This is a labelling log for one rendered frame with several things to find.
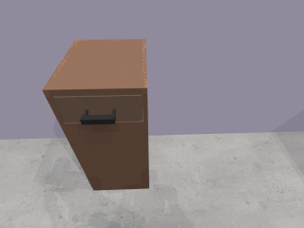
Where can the cabinet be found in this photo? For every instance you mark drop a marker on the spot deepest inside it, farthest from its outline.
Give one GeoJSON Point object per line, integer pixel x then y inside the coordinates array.
{"type": "Point", "coordinates": [114, 156]}

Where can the handle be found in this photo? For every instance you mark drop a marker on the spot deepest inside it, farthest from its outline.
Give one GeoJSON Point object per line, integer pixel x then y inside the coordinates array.
{"type": "Point", "coordinates": [98, 119]}

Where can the drawer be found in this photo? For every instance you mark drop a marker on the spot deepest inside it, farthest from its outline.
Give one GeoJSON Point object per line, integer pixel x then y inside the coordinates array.
{"type": "Point", "coordinates": [129, 108]}

